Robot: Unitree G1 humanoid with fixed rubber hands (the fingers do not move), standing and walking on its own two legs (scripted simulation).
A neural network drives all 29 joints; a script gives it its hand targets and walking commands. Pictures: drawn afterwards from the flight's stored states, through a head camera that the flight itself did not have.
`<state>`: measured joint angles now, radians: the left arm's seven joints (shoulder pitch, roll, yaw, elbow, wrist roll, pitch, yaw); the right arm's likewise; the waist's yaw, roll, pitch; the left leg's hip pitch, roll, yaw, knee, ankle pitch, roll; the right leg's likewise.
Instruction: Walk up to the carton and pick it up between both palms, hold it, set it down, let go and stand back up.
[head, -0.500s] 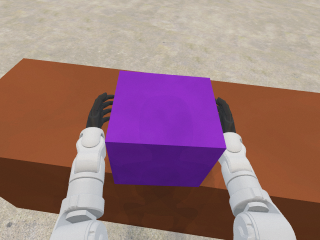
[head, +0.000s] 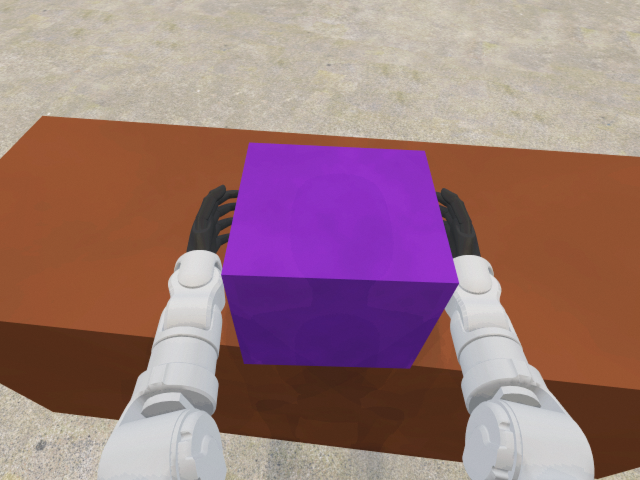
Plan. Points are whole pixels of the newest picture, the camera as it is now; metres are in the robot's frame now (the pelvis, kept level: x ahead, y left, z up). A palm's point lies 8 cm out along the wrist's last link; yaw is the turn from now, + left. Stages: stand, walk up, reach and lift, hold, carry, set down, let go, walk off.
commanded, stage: set down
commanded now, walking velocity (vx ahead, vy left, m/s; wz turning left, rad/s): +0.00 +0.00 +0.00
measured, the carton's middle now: (332, 259) +0.41 -0.03 +0.03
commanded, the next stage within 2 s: none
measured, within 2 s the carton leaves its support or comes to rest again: rests again in 0.80 s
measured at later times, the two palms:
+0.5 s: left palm (210, 252) +0.42 +0.14 +0.05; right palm (449, 247) +0.41 -0.19 +0.04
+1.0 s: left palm (214, 262) +0.43 +0.14 +0.01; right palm (442, 254) +0.42 -0.19 +0.02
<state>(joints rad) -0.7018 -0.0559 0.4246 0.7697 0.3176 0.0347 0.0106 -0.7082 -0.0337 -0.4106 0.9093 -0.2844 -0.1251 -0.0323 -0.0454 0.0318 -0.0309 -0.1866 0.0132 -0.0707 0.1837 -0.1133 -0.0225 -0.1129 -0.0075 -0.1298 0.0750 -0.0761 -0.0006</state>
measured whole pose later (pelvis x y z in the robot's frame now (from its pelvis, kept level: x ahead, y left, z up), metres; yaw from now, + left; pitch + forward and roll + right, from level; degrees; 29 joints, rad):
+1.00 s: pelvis +0.00 +0.00 -0.01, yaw -1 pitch +23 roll +0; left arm -0.81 0.00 0.44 1.09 0.24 -0.25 0.08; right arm -0.82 -0.04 -0.55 1.02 -0.43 -0.25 0.00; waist -0.01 0.07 -0.18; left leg -0.50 0.01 -0.05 0.15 -0.05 -0.02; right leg -0.45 -0.01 -0.11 0.07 -0.02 0.00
